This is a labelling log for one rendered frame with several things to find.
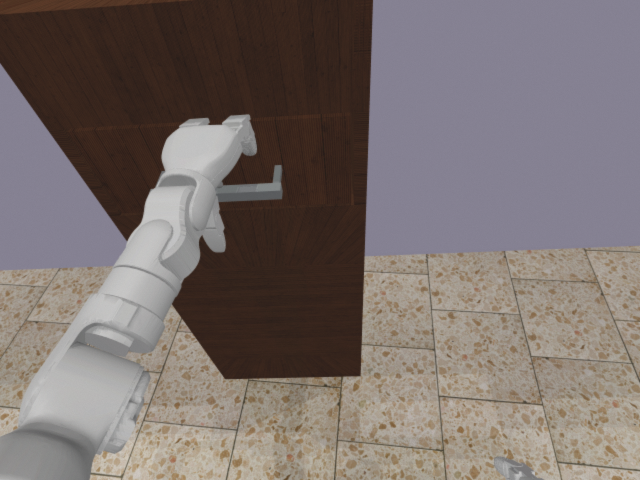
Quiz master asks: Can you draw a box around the left robot upper arm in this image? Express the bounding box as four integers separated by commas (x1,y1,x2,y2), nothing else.
0,341,151,480

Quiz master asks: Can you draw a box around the right robot hand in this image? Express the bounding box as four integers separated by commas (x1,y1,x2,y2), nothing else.
494,456,544,480

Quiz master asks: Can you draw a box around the left robot forearm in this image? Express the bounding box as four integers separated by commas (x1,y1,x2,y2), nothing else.
18,168,216,428

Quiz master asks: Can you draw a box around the handle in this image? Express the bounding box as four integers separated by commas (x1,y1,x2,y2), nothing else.
148,165,283,202

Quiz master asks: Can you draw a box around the drawer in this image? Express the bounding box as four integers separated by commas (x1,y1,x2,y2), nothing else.
68,112,351,213

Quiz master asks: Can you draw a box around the cabinet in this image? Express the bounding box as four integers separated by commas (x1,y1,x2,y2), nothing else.
0,0,373,379

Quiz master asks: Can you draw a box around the left robot hand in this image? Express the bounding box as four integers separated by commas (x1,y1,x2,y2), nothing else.
161,114,257,252

